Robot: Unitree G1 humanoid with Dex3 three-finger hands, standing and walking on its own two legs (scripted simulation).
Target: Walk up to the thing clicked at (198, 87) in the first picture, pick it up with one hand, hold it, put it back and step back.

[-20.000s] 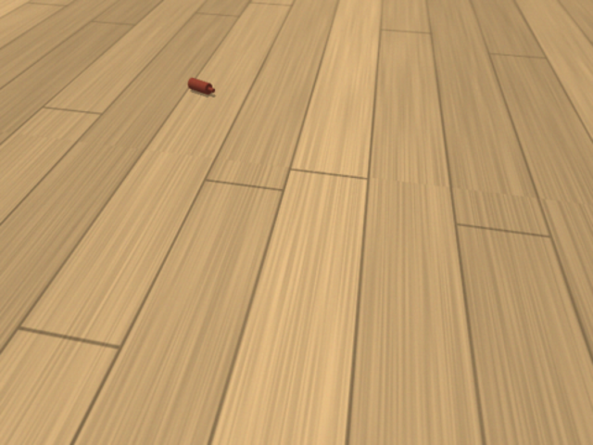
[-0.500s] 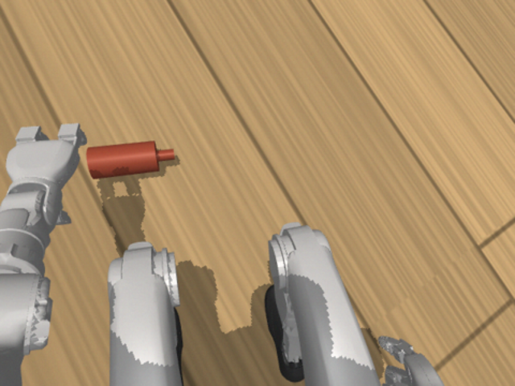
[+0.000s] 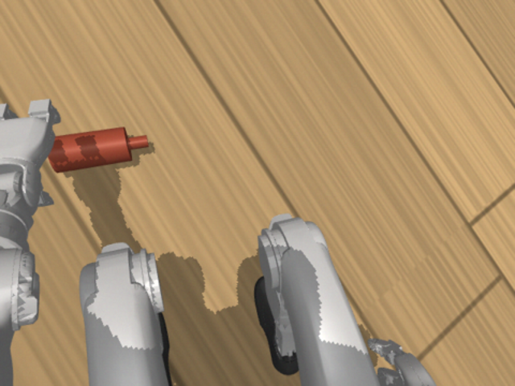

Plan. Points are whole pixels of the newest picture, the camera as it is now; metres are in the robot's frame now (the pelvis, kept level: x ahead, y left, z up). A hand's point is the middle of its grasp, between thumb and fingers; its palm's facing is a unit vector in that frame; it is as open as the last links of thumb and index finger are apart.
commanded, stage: rise first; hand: left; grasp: from above
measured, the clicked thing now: (102, 147) +0.53 +0.21 -0.31
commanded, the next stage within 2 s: approach in 1.76 s
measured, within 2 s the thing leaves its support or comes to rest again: neither
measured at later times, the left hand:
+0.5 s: hand (41, 160) +0.47 +0.27 -0.19, palm faces -0.45 -0.06 -0.89, open 14.0 cm
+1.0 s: hand (43, 151) +0.49 +0.27 -0.19, palm faces -0.45 -0.06 -0.89, open 14.0 cm
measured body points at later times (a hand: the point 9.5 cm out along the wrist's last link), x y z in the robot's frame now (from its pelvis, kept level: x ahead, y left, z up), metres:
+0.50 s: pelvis +0.00 +0.00 -0.01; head +0.24 +0.07 +0.36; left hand +0.49 +0.27 -0.13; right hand +0.04 -0.27 -0.11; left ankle +0.07 +0.13 -0.31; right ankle +0.09 -0.13 -0.31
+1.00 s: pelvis +0.00 +0.00 -0.02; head +0.25 +0.07 +0.35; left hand +0.51 +0.27 -0.14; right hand +0.02 -0.27 -0.11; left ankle +0.07 +0.13 -0.31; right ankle +0.09 -0.13 -0.31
